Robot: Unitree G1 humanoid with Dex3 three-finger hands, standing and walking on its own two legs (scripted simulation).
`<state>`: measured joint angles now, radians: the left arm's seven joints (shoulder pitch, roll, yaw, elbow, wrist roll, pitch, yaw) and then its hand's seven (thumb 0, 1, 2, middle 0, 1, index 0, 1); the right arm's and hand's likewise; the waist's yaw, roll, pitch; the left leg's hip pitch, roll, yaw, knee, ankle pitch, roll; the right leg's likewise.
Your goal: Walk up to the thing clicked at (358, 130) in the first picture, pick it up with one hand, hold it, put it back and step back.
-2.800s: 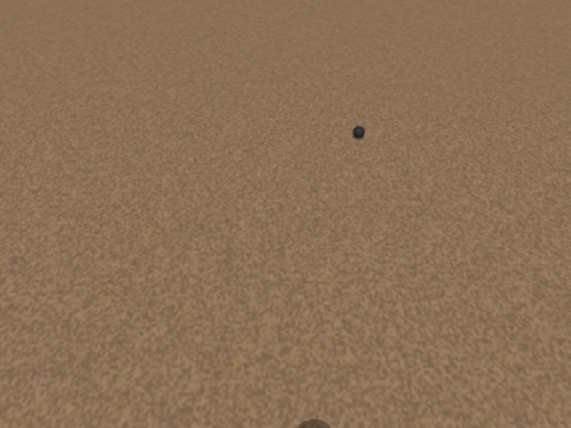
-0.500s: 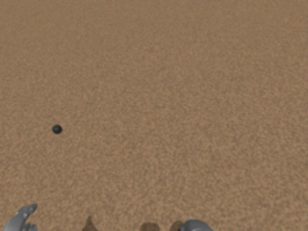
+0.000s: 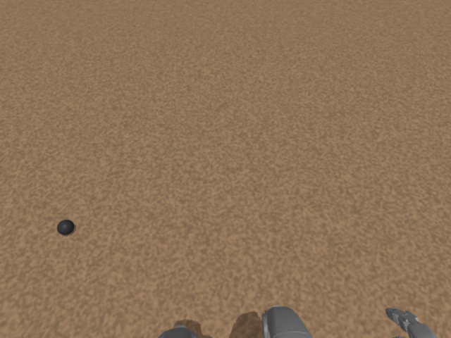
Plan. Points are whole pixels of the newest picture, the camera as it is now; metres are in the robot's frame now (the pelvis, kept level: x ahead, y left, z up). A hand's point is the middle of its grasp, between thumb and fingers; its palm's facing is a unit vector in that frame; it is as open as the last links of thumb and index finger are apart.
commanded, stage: walk up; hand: left
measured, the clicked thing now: (65, 227) +0.66 +0.72 -0.70
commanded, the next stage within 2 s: none
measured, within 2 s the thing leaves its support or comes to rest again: neither
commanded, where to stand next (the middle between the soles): +0.22 +0.75 m, yaw -35 degrees
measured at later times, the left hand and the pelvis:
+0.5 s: hand out of the picture +0.21 +0.52 -0.10, palm faces -0.16 -0.74 -0.65, open 7.4 cm; pelvis +0.07 +0.20 -0.02, yaw -10 degrees
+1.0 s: hand out of the picture +0.24 +0.69 -0.10, palm faces -0.27 -0.75 -0.61, open 7.3 cm; pelvis +0.09 +0.41 -0.01, yaw -17 degrees
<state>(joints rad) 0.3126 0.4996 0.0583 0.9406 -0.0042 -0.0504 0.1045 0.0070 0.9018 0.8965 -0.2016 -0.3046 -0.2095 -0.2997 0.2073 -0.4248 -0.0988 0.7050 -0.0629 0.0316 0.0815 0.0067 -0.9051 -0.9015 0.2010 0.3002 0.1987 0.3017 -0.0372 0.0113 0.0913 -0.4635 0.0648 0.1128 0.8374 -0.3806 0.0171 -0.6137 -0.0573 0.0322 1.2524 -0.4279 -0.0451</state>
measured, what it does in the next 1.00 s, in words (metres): steps to the left, turning right: right foot, then left foot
